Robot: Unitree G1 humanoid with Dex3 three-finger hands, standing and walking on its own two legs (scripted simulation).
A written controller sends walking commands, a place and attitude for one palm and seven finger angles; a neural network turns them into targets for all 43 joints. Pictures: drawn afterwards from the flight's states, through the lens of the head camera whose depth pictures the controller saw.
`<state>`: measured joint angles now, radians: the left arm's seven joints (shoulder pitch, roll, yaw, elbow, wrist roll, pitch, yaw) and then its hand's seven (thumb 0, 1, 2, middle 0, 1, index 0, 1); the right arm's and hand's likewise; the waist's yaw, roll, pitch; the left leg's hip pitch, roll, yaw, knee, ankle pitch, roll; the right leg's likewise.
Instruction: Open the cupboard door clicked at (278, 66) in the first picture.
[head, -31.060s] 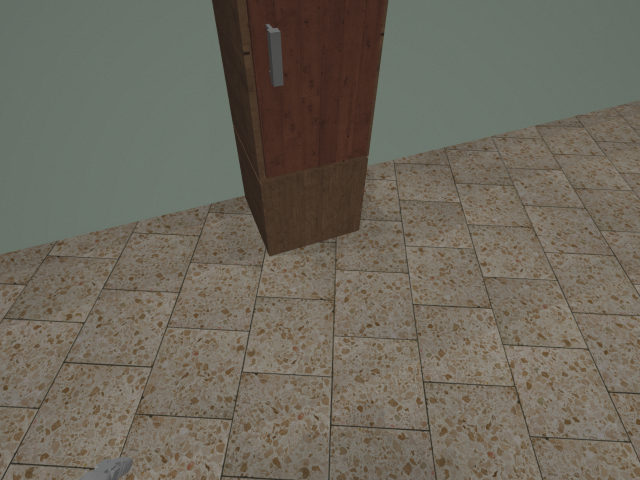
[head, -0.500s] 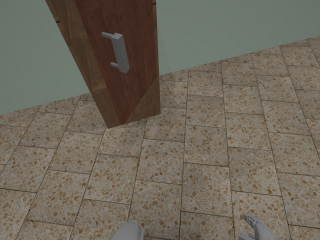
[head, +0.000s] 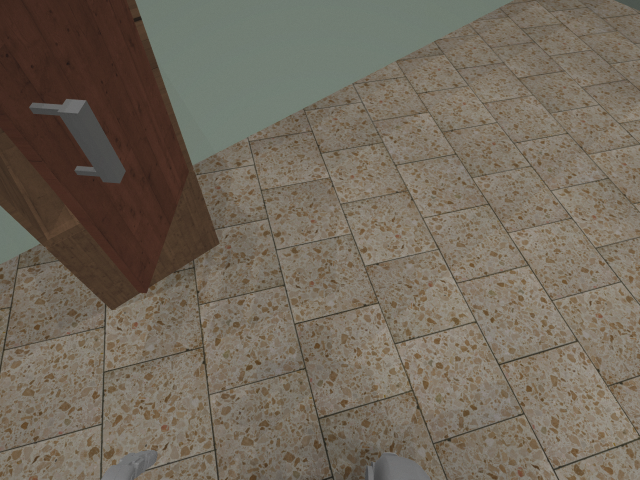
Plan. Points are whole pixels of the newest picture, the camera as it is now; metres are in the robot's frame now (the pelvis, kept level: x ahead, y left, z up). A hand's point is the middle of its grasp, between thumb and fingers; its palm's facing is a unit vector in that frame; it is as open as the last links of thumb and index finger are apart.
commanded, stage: walk to a spot facing it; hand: left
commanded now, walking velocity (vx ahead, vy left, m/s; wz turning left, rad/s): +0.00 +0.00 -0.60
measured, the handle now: (79, 143) +0.52 +0.38 +0.06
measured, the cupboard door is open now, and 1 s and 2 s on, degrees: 46 46 46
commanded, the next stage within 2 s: turn to face it in 1.90 s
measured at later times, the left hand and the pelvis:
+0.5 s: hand (211, 446) +0.17 +0.17 -0.17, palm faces -0.20 -0.96 -0.19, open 7.4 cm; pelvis +0.09 -0.01 +0.00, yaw -16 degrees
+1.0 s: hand (370, 259) +0.50 -0.07 -0.17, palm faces -0.59 -0.78 -0.20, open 7.4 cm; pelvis +0.26 -0.13 -0.03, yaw -35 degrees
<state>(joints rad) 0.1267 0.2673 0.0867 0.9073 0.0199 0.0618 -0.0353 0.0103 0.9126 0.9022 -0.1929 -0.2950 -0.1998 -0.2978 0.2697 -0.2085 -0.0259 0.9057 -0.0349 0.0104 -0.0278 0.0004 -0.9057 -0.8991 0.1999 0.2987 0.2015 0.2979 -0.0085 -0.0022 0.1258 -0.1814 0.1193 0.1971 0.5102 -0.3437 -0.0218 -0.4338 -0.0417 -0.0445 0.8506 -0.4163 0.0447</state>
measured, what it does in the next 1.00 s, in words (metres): walks ahead, turning right: right foot, then left foot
